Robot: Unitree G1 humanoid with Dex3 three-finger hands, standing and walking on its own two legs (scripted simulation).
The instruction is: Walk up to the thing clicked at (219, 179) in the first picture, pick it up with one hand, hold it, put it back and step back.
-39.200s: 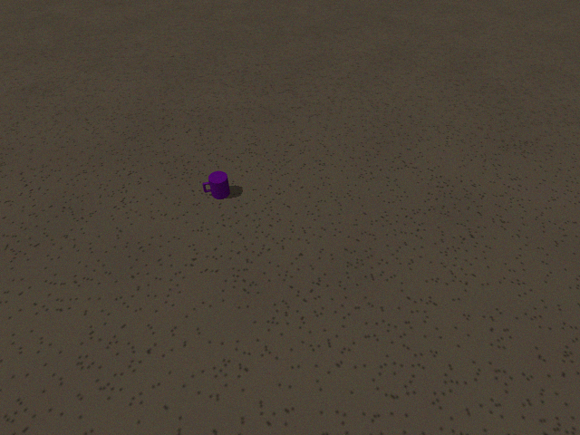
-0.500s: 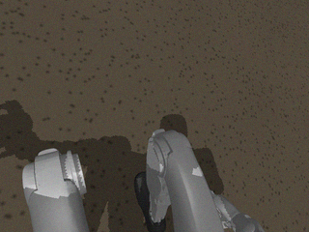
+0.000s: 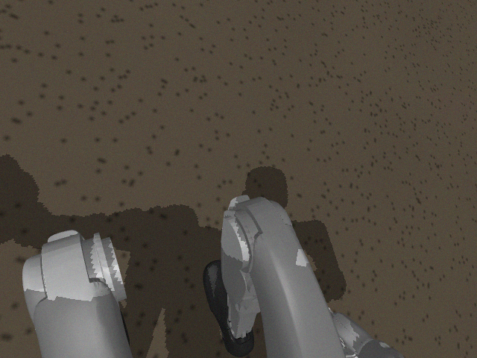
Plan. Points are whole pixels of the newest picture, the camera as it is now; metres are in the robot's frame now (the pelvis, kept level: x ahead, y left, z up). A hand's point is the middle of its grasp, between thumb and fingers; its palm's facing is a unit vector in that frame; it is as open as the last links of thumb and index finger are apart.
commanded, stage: close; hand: left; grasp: from above
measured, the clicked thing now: out of the picture +0.37 +0.40 -0.23
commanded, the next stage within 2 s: settle in 1.10 s
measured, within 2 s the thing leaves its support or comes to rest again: leaves its support in 1.54 s
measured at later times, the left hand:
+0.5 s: hand out of the picture +0.37 +0.38 -0.20, palm faces -0.44 -0.16 -0.89, open 13.4 cm
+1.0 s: hand out of the picture +0.37 +0.38 -0.19, palm faces -0.44 -0.19 -0.88, open 12.1 cm
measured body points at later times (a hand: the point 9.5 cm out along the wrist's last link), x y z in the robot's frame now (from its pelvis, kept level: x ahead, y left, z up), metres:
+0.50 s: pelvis +0.00 +0.00 +0.00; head +0.22 +0.12 +0.37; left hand +0.39 +0.39 -0.15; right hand +0.12 -0.25 -0.08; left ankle +0.07 +0.13 -0.25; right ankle +0.11 -0.11 -0.25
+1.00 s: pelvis +0.00 +0.00 +0.00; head +0.22 +0.12 +0.37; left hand +0.39 +0.39 -0.14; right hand +0.10 -0.26 -0.08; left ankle +0.07 +0.13 -0.25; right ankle +0.11 -0.11 -0.25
